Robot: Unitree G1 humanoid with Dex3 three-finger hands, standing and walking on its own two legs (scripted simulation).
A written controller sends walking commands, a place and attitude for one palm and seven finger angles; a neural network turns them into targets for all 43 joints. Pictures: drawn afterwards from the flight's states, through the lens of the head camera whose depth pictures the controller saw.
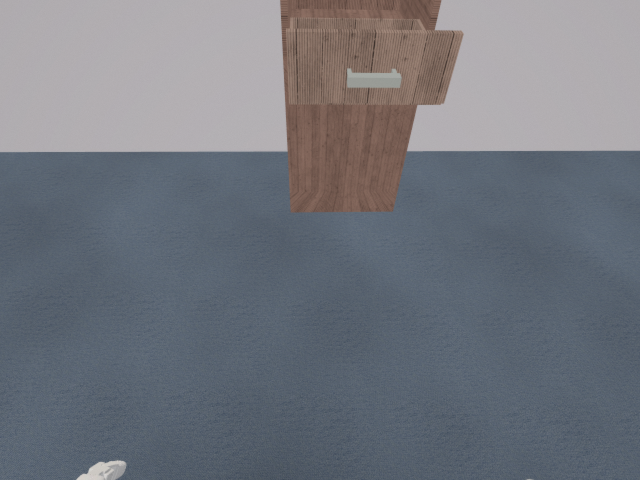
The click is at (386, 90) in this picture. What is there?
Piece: drawer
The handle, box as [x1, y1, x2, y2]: [347, 68, 401, 87]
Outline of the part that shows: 347,68 348,87 399,87 401,77 395,69 392,69 390,73 352,73 350,68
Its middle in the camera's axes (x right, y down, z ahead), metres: +0.13 -0.40 +0.95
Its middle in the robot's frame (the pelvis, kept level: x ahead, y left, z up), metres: +1.00 -0.08 +0.03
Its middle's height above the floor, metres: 0.80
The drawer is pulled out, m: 0.30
